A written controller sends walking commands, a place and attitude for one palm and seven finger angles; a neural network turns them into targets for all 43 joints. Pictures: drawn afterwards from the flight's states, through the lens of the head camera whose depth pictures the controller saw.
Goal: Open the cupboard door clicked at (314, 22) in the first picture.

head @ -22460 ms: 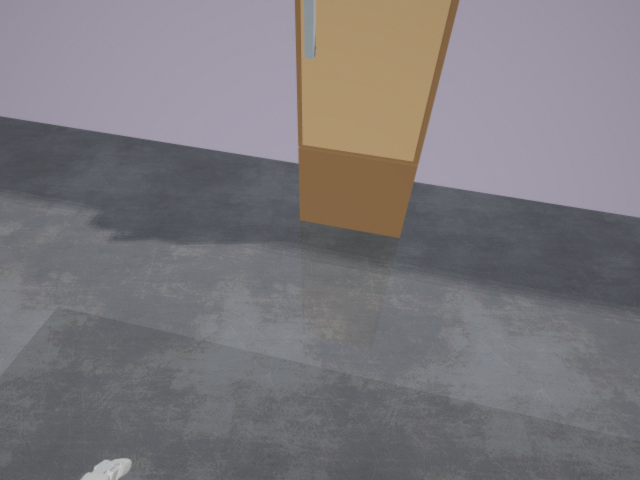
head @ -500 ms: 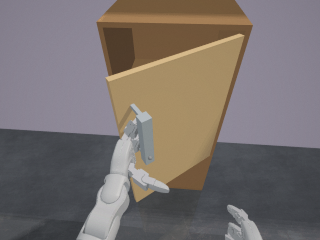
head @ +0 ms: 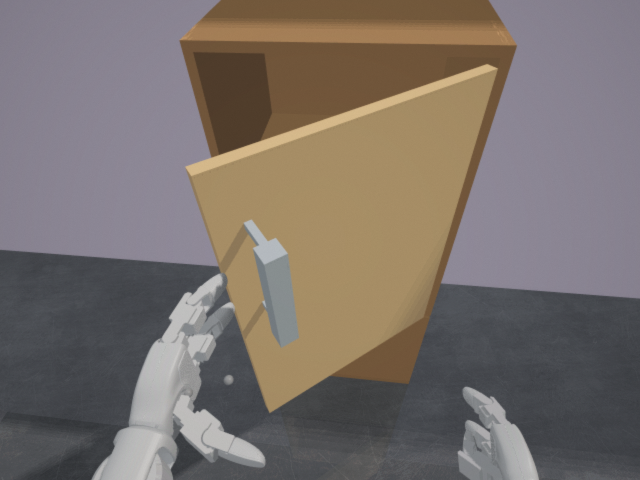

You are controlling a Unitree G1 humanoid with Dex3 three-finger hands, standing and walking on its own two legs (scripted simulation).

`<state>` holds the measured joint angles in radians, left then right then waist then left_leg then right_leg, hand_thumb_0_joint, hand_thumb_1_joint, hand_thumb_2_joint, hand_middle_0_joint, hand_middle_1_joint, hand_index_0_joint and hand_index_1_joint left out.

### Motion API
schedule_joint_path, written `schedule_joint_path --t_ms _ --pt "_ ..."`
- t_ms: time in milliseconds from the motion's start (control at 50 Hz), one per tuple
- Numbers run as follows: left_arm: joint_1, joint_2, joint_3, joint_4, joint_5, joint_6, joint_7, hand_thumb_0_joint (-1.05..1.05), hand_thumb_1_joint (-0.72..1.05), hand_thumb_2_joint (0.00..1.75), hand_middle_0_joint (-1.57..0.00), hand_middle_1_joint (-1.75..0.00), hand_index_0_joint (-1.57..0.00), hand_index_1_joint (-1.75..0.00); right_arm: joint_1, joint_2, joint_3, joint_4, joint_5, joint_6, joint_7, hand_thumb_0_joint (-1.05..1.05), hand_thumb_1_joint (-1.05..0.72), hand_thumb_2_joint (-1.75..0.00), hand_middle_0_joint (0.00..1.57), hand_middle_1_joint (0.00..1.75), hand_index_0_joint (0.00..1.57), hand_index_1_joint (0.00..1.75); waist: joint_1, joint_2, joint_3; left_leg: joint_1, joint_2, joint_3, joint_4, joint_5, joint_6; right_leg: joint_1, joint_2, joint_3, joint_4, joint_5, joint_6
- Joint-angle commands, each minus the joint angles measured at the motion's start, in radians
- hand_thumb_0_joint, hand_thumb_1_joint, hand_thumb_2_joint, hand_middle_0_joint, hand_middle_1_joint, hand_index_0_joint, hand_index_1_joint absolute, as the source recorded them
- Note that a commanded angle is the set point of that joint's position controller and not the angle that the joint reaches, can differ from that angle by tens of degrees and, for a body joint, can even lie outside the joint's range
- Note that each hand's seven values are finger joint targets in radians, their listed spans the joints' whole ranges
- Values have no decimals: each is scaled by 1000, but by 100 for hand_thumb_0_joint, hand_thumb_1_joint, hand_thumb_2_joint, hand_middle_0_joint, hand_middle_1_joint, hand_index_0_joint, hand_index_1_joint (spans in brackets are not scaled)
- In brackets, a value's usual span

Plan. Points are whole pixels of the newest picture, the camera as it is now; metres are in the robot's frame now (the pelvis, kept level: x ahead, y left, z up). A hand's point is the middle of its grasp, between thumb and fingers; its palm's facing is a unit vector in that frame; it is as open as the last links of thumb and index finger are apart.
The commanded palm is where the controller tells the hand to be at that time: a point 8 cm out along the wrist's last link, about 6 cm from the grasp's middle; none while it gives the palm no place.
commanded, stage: slide the hand sideways off the handle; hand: left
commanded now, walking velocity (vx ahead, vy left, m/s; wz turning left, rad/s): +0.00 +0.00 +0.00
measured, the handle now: (269, 285) +0.32 +0.09 +0.10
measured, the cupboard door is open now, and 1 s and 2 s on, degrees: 39 39 39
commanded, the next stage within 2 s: draw the hand back to the body in 0.26 s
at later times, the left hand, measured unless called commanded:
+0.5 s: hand (187, 404) +0.17 +0.15 +0.10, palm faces -0.04 -1.00 -0.06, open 16.3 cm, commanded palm +0.15 +0.21 +0.11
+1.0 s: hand (105, 381) +0.18 +0.22 +0.13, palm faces +0.18 -0.95 -0.23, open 15.4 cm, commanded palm +0.14 +0.27 +0.15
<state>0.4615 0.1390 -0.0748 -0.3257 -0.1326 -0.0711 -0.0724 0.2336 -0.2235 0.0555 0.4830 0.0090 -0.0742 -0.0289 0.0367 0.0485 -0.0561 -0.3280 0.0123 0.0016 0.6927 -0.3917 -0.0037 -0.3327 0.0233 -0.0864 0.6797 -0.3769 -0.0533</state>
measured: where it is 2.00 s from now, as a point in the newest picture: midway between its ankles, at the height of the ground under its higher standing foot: outside the picture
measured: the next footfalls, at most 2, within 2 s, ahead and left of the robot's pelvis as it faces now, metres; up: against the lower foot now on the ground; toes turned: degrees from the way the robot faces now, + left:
none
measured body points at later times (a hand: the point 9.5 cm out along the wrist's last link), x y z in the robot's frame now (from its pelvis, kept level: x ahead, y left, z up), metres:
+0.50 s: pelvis -0.02 +0.01 -0.01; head -0.02 -0.01 +0.44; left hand +0.17 +0.20 +0.11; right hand +0.17 -0.21 -0.07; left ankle -0.02 +0.12 -0.72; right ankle -0.01 -0.08 -0.72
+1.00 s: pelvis -0.01 +0.03 +0.01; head -0.03 +0.02 +0.46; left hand +0.16 +0.27 +0.15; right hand +0.19 -0.18 -0.05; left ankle -0.02 +0.12 -0.72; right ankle -0.01 -0.08 -0.72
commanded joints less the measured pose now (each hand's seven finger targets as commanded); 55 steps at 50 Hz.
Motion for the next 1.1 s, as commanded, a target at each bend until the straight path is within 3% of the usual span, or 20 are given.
schedule_joint_path --t_ms 0,40,120,160,220,300,340,420,480,560,680,760,840,860,880,900,1000,1020,1040,1080 --pt "-72 87 93 -251 -39 -96 -39 0 -50 30 -15 -30 -15 -30 -85 -86 -40 -161 7 -85 -16 0 -90 -90 20 30 20 30 -20 -96 -110 -22 -28 -15 -37 263 31 70 -38 97 -97 425 54" --pt "-50 85 93 -276 -52 -118 -54 0 -50 30 -15 -30 -15 -30 -82 -88 -43 -165 9 -102 -16 0 -90 -90 20 30 20 30 -17 -58 -127 -18 -29 -16 -33 270 31 64 -37 90 -85 419 50" --pt "59 104 127 -250 -76 -141 -87 0 -50 30 -15 -30 -15 -30 -66 -95 -49 -155 11 -127 -16 0 -90 -90 20 30 20 30 -7 -83 -138 -45 -30 -21 -14 275 28 76 -43 98 -71 450 55" --pt "55 97 118 -256 -78 -141 -98 0 -50 30 -15 -30 -15 -30 -70 -96 -48 -164 14 -132 -17 0 -90 -90 20 30 20 30 -11 -71 -110 -61 -33 -19 -17 252 28 47 -37 85 -66 393 51" --pt "47 131 154 -228 -87 -136 -105 0 -50 30 -15 -30 -15 -30 -75 -104 -53 -154 15 -142 -25 0 -90 -90 20 30 20 30 -17 -125 -63 -98 -29 -26 1 202 29 17 -44 112 -93 305 56" --pt "-8 103 118 -284 -95 -153 -105 0 -50 30 -15 -30 -15 -30 -78 -104 -50 -166 19 -167 -28 0 -90 -90 20 30 20 30 -19 -41 -84 -83 -32 -29 2 172 28 -15 -39 103 -89 201 44" --pt "-33 101 106 -295 -90 -160 -92 0 -50 30 -15 -30 -15 -30 -78 -104 -48 -164 18 -180 -29 0 -90 -90 20 30 20 30 -22 -41 -87 -79 -30 -34 -1 158 30 -29 -34 92 -84 166 40" --pt "-69 172 170 -285 -76 -153 -68 0 -50 30 -15 -30 -15 -30 -76 -106 -47 -147 21 -190 -38 0 -90 -90 20 30 20 30 -13 -35 -73 -83 -26 -38 -13 114 30 -38 -33 95 -102 75 35" --pt "-87 146 161 -269 -79 -120 -63 0 -50 30 -15 -30 -15 -30 -91 -101 -39 -148 27 -195 -42 0 -90 -90 20 30 20 30 -9 -28 -50 -73 -22 -44 -46 77 27 -44 -29 75 -112 30 35" --pt "-67 167 206 -225 -106 -52 -82 0 -50 30 -15 -30 -15 -30 -107 -104 -34 -141 32 -197 -51 0 -90 -90 20 30 20 30 5 -78 -41 -68 -20 -44 -64 81 30 -15 -30 79 -141 28 40" --pt "-93 183 229 -308 -124 -4 -107 0 -50 30 -15 -30 -15 -30 -114 -107 -24 -140 35 -209 -54 0 -90 -90 20 30 20 30 14 5 -60 -11 -19 -48 -99 149 26 21 -19 40 -125 133 33" --pt "-73 205 269 -325 -140 -2 -118 0 -47 32 -15 -30 -15 -30 -108 -110 -28 -128 34 -223 -54 0 -90 -90 20 30 20 30 17 -42 -79 16 -17 -54 -107 201 25 48 -12 30 -123 201 34" --pt "-83 221 294 -316 -148 23 -143 0 -32 37 -16 -30 -16 -30 -116 -118 -27 -113 40 -218 -53 0 -90 -90 20 30 20 30 15 1 -45 31 -15 -55 -124 216 20 46 -10 21 -133 218 32" --pt "-120 335 305 -422 2 -21 5 0 -29 39 -16 -30 -16 -30 -120 -106 -34 -111 15 -207 -67 0 -90 -90 20 30 20 30 35 10 -19 26 -6 -47 -162 201 25 91 -24 69 -185 198 23" --pt "-26 249 271 -351 18 -13 66 0 -26 40 -16 -30 -16 -30 -110 -91 -30 -101 3 -199 -71 0 -90 -90 20 30 20 30 20 -16 35 33 -6 -44 -173 181 22 71 -29 66 -212 169 24" --pt "2 205 236 -330 26 -6 88 0 -22 42 -16 -30 -16 -30 -104 -94 -29 -99 3 -189 -67 0 -90 -90 20 30 20 30 12 -38 53 31 -4 -52 -183 178 20 68 -28 58 -212 159 25" --pt "-32 253 262 -383 78 -31 164 0 -5 50 -17 -30 -17 -30 -123 -100 -31 -79 -7 -160 -59 0 -90 -90 20 30 20 30 16 41 2 110 7 -52 -240 243 18 149 -31 56 -232 203 22" --pt "-38 282 286 -367 85 -34 177 0 -1 51 -17 -30 -17 -30 -127 -105 -34 -67 -8 -157 -62 0 -90 -90 20 30 20 30 18 28 6 119 11 -53 -249 245 17 161 -30 58 -244 204 20" --pt "-46 273 281 -387 88 -38 183 0 2 52 -17 -30 -17 -30 -132 -102 -34 -69 -10 -155 -62 0 -90 -90 20 30 20 30 16 47 -7 133 10 -53 -261 249 17 171 -32 59 -246 207 21" --pt "-33 278 300 -367 91 -42 193 0 9 55 -17 -30 -17 -30 -134 -99 -34 -61 -12 -147 -62 0 -90 -90 20 30 20 30 19 18 3 146 13 -53 -277 281 16 189 -29 54 -257 225 21"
